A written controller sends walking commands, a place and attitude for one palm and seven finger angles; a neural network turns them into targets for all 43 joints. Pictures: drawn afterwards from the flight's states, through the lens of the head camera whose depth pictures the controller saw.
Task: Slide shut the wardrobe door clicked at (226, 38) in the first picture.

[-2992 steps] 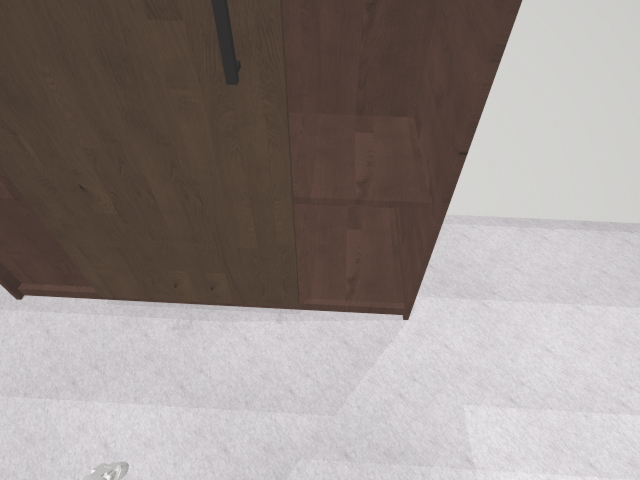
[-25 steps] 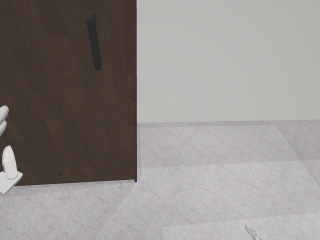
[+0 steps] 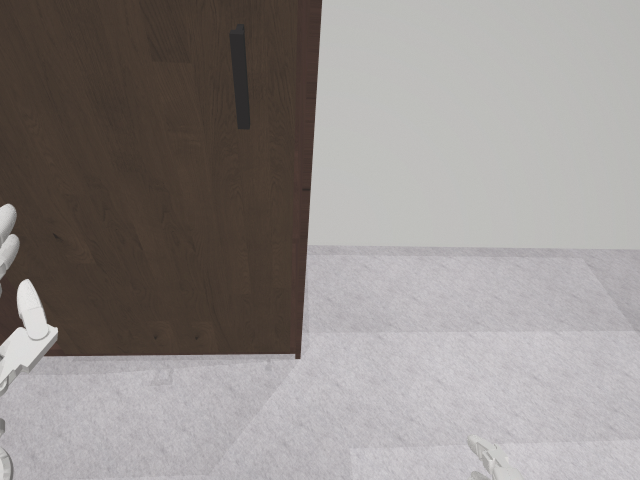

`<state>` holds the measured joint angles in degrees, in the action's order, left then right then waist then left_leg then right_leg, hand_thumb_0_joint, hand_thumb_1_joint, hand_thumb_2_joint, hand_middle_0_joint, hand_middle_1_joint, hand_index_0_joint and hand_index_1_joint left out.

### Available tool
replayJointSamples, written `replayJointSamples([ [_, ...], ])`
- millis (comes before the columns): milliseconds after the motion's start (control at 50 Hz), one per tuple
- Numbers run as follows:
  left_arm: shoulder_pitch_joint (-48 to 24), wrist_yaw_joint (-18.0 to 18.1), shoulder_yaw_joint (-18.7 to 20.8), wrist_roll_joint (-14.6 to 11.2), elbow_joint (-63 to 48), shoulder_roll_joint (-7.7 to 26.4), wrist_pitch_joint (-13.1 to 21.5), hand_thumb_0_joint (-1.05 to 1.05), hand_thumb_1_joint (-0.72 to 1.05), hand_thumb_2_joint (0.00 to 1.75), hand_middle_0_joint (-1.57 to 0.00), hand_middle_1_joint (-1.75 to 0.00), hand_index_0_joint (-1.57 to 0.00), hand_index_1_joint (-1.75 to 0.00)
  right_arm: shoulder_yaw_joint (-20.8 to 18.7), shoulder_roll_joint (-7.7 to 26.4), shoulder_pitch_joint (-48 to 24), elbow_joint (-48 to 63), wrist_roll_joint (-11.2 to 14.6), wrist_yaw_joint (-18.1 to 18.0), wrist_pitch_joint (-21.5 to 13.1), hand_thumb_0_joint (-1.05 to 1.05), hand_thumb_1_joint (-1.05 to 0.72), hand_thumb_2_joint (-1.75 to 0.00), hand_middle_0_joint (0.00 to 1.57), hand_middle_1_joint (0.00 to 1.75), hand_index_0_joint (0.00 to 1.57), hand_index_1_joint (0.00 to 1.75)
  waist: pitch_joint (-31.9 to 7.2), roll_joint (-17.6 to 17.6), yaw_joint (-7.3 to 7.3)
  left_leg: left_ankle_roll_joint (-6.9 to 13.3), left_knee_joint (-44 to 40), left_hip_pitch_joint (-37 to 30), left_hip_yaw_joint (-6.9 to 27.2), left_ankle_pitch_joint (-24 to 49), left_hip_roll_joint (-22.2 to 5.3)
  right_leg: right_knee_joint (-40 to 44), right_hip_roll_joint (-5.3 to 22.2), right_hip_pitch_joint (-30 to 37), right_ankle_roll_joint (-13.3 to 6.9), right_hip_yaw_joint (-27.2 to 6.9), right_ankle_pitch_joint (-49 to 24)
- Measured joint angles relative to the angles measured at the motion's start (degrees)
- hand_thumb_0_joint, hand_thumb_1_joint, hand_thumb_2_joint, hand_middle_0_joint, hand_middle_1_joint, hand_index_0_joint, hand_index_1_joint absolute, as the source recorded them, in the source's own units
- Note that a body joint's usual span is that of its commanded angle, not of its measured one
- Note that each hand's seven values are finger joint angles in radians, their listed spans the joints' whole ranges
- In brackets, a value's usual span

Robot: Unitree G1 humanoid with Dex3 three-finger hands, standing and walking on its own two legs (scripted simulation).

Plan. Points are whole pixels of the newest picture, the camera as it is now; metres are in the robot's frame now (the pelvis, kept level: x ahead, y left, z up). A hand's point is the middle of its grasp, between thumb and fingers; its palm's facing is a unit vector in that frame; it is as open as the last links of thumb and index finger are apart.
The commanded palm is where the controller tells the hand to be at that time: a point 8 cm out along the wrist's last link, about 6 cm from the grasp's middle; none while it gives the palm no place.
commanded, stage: let the arm hang, fingers relaxed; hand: left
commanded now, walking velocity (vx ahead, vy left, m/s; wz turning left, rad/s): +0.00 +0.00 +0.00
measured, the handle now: (242, 77) +0.65 +0.19 +0.22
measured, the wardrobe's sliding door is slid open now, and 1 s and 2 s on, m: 0.02 0.02 0.02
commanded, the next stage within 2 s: look to check the result in 1.18 s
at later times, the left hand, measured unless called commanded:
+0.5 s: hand out of the picture +0.02 +0.19 -0.17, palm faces +0.05 -0.98 -0.18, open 7.0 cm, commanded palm none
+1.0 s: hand out of the picture +0.03 +0.21 -0.15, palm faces +0.01 -0.97 -0.25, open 7.4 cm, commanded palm none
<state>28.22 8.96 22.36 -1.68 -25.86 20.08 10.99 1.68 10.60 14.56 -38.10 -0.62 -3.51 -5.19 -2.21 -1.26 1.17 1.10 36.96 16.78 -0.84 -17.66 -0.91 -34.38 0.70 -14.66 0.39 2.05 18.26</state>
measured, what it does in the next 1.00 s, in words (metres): stands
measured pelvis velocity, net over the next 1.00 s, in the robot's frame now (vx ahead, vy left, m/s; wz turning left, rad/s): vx -0.01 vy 0.00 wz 0.01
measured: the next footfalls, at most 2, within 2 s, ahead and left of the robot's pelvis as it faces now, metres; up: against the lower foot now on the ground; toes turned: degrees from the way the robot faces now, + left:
none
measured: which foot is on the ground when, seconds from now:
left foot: down 0.00-1.00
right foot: down 0.00-1.00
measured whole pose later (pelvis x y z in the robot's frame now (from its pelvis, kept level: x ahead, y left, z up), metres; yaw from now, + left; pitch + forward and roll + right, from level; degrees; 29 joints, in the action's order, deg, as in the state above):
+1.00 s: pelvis -0.01 +0.00 +0.02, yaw +1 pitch -2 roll +0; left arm 10.3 0.2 0.7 0.8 65.4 13.7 0.5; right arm -0.5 13.7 11.5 -64.0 -1.4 -0.7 0.6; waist 2.0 0.6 -0.4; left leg 1.5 22.9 11.1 -0.8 -10.2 1.0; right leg -22.5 1.3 -9.5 0.7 1.3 11.4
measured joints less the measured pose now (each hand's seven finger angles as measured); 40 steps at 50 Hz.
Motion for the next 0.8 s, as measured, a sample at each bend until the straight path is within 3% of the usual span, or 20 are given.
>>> replayJointSamples([
  [100, -2.58, -0.76, -0.01, 1.39, 3.95, 0.98, 0.83, 0.01, 0.89, 0.90, -0.21, -0.30, -0.21, -0.30, -0.96, 0.45, 0.41, -0.99, -0.18, 0.35, -1.99, 0.02, -0.90, -0.90, 0.20, 0.30, 0.21, 0.30, 0.44, -0.79, -0.84, 0.35, -2.64, -1.25, 0.28, -0.10, 1.57, -0.90, 0.33, 0.10, -0.22, -0.59, -0.21],
  [160, -9.27, -5.19, -6.97, 2.72, 21.61, 1.06, -3.71, 0.01, 0.89, 0.90, -0.20, -0.30, -0.20, -0.30, -1.99, 3.19, -1.74, -5.00, -0.24, 2.83, -0.02, 0.01, -0.90, -0.90, 0.20, 0.30, 0.20, 0.30, -1.16, 1.56, -0.27, 0.47, -1.24, 1.51, 0.52, -0.10, 2.28, -0.67, 1.07, -1.49, 0.55, -0.29, 0.94],
  [220, -13.85, -7.74, -14.14, 3.27, 42.56, -1.65, -9.83, 0.00, 0.90, 0.90, -0.19, -0.30, -0.20, -0.30, -2.37, 4.37, -4.16, -7.75, -0.71, 3.52, 2.98, 0.01, -0.90, -0.90, 0.20, 0.30, 0.20, 0.30, -1.01, 3.02, -1.62, 0.67, -0.39, 2.26, 0.31, -0.37, 2.76, -2.01, 1.58, -2.51, 0.84, -0.50, 1.55],
  [280, -15.47, -8.88, -19.77, 3.20, 59.18, -5.12, -13.28, 0.01, 0.90, 0.90, -0.19, -0.30, -0.19, -0.30, -1.91, 3.93, -4.66, -9.38, -1.13, 3.76, 4.53, 0.01, -0.90, -0.90, 0.20, 0.30, 0.20, 0.30, 0.76, 1.66, -3.26, 0.80, -1.34, 1.01, -0.02, 0.16, 3.12, -2.22, 1.95, -1.88, 0.77, -0.83, 1.43],
  [340, -15.19, -9.33, -23.26, 2.87, 70.90, -9.13, -14.54, 0.01, 0.91, 0.90, -0.20, -0.30, -0.20, -0.30, -1.13, 3.31, -3.96, -12.03, -1.29, 3.71, 5.38, 0.01, -0.90, -0.90, 0.20, 0.30, 0.20, 0.30, 2.80, 0.00, -3.70, 0.72, -3.34, -0.44, 0.03, 1.24, 2.67, 0.29, 1.46, -0.26, 0.94, -0.80, -0.01],
  [380, -14.75, -8.26, -22.12, 1.77, 75.42, -10.77, -13.61, -0.01, 0.95, 0.90, -0.20, -0.30, -0.20, -0.30, -0.85, 2.62, -2.82, -14.39, -1.18, 3.48, 5.83, 0.01, -0.90, -0.90, 0.20, 0.30, 0.20, 0.30, 3.82, -0.94, -3.21, 0.54, -4.89, -0.87, 0.57, 2.26, 2.23, 2.80, 0.96, 0.75, 0.61, -0.24, -1.43],
  [480, -14.07, -8.36, -21.37, 2.27, 82.44, -8.27, -12.09, -0.03, 0.99, 0.89, -0.21, -0.30, -0.21, -0.30, -0.98, 1.19, -0.05, -20.04, -1.14, 2.90, 6.92, 0.01, -0.90, -0.90, 0.20, 0.30, 0.20, 0.30, 4.99, -0.86, -1.46, 0.13, -7.88, -1.59, 1.67, 4.31, 1.52, 8.08, 0.12, 2.76, 0.03, 0.88, -4.44],
  [640, -12.16, -8.36, -21.40, 2.25, 90.72, -5.94, -11.87, -0.01, 0.94, 0.90, -0.20, -0.30, -0.20, -0.30, -1.47, 0.75, 1.05, -24.34, -0.62, 2.50, 6.64, 0.01, -0.90, -0.90, 0.20, 0.30, 0.20, 0.30, 5.61, 1.63, -1.32, 0.38, -11.08, -3.99, 0.94, 5.90, 1.70, 10.91, 0.29, 4.73, 0.30, 0.17, -6.09],
  [800, -13.65, -8.32, -21.53, 2.36, 92.45, -5.78, -11.33, 0.00, 0.91, 0.90, -0.20, -0.30, -0.20, -0.30, -1.85, 1.30, -0.43, -25.70, -0.62, 2.68, 6.42, 0.01, -0.90, -0.90, 0.20, 0.30, 0.20, 0.30, 4.96, 2.70, -1.21, 0.53, -12.76, -5.04, 0.27, 6.89, 1.99, 11.29, 0.61, 4.97, 0.40, -0.49, -6.57],
])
